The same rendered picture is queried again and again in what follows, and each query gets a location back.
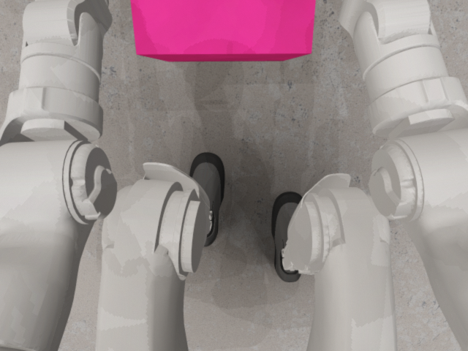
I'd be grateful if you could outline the left robot forearm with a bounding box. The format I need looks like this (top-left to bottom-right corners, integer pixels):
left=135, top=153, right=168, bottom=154
left=0, top=0, right=113, bottom=146

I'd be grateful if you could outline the robot left upper arm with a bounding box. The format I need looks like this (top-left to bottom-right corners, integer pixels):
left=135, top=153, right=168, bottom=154
left=0, top=140, right=117, bottom=351

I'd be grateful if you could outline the robot right foot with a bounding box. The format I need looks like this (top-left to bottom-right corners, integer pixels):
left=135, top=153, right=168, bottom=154
left=271, top=192, right=302, bottom=282

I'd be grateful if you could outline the carton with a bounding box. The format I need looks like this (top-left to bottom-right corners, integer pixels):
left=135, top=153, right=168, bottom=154
left=130, top=0, right=316, bottom=61

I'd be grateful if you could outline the robot right upper arm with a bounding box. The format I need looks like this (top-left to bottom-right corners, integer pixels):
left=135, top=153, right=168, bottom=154
left=369, top=127, right=468, bottom=351

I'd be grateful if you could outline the right robot forearm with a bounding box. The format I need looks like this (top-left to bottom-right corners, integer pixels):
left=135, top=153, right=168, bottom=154
left=339, top=0, right=468, bottom=140

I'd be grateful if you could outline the robot right thigh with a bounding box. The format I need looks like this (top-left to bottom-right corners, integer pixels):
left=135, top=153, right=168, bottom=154
left=295, top=187, right=398, bottom=351

